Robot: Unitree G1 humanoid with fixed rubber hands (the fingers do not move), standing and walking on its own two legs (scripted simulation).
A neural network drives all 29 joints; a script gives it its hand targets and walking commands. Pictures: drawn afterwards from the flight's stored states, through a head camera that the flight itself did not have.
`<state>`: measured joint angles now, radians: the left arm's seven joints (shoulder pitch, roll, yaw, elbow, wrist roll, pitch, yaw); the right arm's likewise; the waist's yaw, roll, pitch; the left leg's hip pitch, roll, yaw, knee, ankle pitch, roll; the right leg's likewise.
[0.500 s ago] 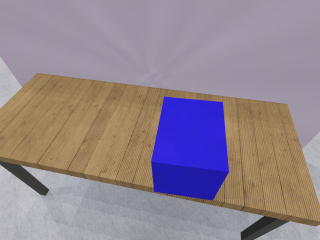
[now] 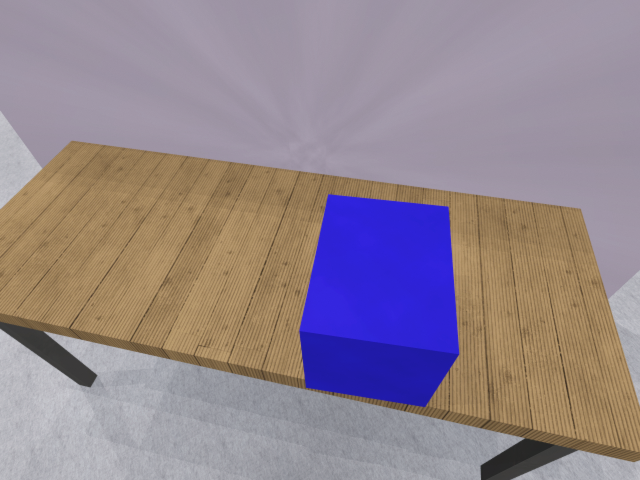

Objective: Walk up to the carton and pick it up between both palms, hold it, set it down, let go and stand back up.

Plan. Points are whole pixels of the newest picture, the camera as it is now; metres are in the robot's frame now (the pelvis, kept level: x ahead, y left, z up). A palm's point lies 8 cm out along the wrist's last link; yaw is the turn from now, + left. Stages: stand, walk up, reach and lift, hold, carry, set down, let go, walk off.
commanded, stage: stand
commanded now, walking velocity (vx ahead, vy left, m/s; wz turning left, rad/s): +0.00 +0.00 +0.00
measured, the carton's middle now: (375, 298) +0.40 -0.06 -0.07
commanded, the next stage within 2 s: none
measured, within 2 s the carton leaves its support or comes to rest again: neither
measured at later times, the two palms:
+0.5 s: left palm out of the picture -0.03 +0.21 -0.14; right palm out of the picture +0.01 -0.22 -0.15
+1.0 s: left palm out of the picture -0.06 +0.20 -0.15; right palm out of the picture -0.02 -0.21 -0.15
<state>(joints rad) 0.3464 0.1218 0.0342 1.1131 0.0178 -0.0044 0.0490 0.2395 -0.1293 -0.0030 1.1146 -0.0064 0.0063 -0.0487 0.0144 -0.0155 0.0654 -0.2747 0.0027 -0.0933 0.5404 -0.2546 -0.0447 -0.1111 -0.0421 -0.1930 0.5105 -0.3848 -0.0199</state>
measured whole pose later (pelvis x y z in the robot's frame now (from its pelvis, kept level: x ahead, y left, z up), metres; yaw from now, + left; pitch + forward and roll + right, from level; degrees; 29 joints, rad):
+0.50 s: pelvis +0.01 -0.01 +0.00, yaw +0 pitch -1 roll +0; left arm 0.32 0.12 0.03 1.12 0.02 -0.01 0.05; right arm 0.23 -0.14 0.00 1.12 0.00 0.01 -0.05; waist 0.01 0.00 0.07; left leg -0.25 0.01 -0.08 0.54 -0.26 -0.05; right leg -0.09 -0.04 -0.20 0.51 -0.40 -0.03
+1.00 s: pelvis -0.01 +0.00 +0.00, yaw +0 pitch -2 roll +0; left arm 0.36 0.11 0.02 1.11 0.02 0.00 0.05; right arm 0.25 -0.12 0.01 1.15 0.00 0.02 -0.04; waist 0.01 0.00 0.07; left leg -0.26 0.03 -0.07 0.52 -0.23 -0.05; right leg -0.09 -0.03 -0.20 0.49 -0.36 -0.03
